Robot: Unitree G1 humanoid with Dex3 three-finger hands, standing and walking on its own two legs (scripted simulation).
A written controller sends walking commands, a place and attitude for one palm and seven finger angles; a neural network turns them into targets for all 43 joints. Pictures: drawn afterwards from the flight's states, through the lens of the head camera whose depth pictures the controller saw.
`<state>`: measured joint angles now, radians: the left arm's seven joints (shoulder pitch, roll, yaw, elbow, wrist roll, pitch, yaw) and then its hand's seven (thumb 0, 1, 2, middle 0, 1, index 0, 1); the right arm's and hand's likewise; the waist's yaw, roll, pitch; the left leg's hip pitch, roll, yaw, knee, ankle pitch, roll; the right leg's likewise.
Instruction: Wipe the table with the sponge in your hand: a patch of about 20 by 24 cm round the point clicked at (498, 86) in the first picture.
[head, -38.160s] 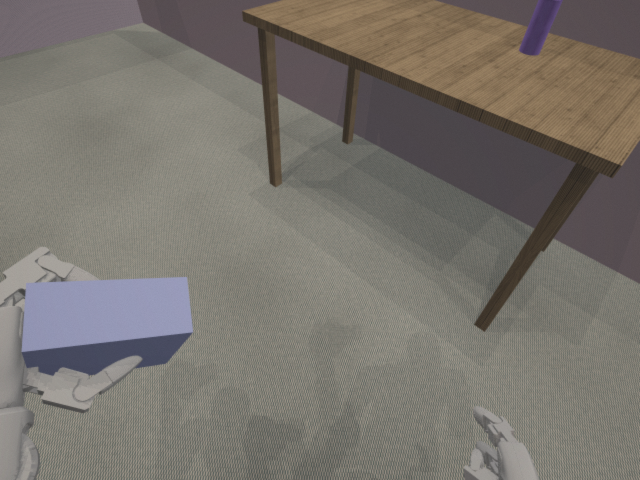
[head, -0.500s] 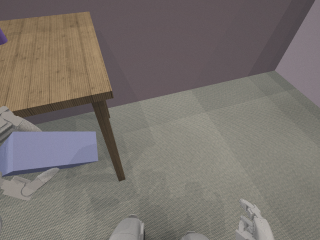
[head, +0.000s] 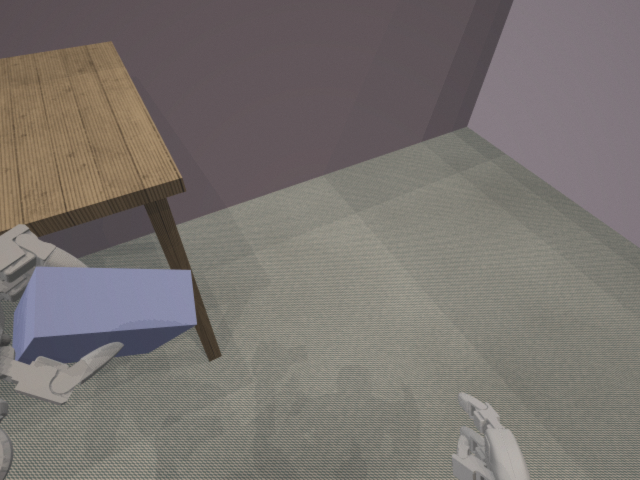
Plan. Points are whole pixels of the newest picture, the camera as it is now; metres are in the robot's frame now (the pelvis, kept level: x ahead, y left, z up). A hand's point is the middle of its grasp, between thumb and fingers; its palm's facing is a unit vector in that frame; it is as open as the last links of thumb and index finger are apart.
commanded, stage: stop stepping back and stand still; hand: left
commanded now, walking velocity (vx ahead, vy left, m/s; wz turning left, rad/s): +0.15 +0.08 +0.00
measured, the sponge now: (126, 317) +0.24 +0.21 +0.14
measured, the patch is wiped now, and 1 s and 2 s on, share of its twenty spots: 1.00 1.00 1.00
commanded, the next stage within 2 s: turn to face it in 0.36 s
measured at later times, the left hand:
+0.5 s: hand (68, 317) +0.22 +0.24 +0.17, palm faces +0.37 -0.83 -0.41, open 9.7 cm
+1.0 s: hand (24, 345) +0.20 +0.27 +0.16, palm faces +0.42 -0.82 -0.38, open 9.7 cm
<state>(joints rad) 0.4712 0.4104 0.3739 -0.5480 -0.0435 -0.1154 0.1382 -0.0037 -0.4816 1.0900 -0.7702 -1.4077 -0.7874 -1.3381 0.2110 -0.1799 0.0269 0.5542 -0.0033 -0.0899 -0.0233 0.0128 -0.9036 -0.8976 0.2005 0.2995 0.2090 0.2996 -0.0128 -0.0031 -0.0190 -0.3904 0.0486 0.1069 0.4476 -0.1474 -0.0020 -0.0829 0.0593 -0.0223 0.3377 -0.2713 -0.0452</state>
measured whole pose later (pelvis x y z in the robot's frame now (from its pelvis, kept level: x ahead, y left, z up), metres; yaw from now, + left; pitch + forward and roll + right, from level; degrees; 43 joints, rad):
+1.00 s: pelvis +0.00 +0.03 -0.01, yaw +3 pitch +1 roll -2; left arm 0.49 0.37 0.32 -0.50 -0.05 -0.14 0.15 0.00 -0.48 1.09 -0.77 -1.41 -0.79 -1.34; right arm 0.24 -0.23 -0.01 0.57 0.02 -0.05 -0.04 0.01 -0.91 -0.90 0.20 0.30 0.21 0.30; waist 0.00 0.03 -0.02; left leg -0.42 -0.03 0.01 0.68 -0.29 0.04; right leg -0.11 0.02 -0.06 0.47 -0.38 -0.01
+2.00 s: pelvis +0.20 +0.20 -0.01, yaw +12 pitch +1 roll -1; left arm 0.50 0.38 0.38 -0.59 -0.04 -0.15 0.16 0.00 -0.48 1.09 -0.77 -1.41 -0.78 -1.34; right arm 0.18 -0.13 0.05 0.59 0.02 -0.10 -0.03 0.01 -0.91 -0.90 0.20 0.30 0.21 0.30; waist -0.02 0.02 0.04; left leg -0.30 0.07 0.07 0.62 -0.28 -0.03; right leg -0.25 0.00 -0.09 0.56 -0.32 -0.03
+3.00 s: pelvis +0.17 +0.21 +0.00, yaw +11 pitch +1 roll -1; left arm 0.18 0.47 0.42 -0.26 -0.02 -0.17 0.09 0.00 -0.48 1.09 -0.77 -1.40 -0.79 -1.34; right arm 0.22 -0.20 0.00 0.59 0.02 -0.09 -0.04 0.01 -0.91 -0.90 0.20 0.30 0.21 0.30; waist 0.06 0.01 0.04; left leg -0.25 0.05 0.07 0.46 -0.22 0.00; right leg -0.25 0.02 -0.08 0.39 -0.15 -0.03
